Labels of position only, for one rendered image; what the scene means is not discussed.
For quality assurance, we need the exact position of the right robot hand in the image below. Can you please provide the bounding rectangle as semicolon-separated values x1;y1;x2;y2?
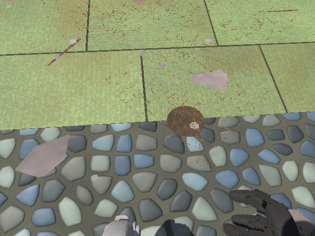
223;189;302;236

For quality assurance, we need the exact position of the robot left thigh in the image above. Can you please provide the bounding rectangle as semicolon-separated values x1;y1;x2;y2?
101;220;141;236

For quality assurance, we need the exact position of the left robot shin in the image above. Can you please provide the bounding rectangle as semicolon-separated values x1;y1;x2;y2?
104;215;131;230

